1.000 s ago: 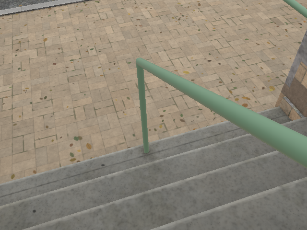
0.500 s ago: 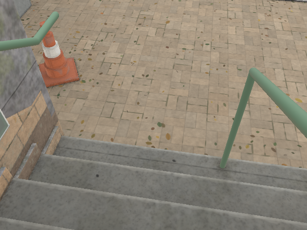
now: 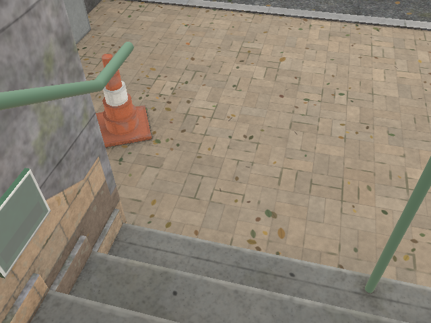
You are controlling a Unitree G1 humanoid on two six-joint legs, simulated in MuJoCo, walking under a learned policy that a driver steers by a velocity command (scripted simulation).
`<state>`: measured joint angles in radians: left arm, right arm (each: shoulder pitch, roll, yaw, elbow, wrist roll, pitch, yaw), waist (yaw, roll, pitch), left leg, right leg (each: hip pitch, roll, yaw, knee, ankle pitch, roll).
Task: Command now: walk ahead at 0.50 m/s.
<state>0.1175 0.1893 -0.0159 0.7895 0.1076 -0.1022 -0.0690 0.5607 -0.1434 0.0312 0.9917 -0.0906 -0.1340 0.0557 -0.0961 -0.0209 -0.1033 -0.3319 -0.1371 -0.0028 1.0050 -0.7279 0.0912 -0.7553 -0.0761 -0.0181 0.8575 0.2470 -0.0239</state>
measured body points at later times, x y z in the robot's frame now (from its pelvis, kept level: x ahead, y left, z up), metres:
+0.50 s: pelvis +0.30 -0.01 -0.19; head +0.30 +0.00 +0.26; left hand +0.23 +0.19 -0.33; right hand +0.47 -0.23 -0.28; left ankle +0.53 +0.09 -0.88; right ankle +0.14 -0.09 -0.83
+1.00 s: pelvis +0.54 -0.03 -0.30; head +0.54 -0.03 +0.15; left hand +0.77 +0.09 -0.43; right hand +0.32 -0.07 -0.44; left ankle +0.49 +0.08 -0.99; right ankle +0.65 -0.30 -0.95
